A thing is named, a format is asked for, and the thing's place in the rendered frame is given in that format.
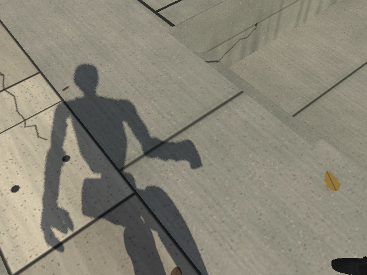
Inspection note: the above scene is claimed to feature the robot right hand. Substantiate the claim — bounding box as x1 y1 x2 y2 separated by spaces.
331 256 367 275

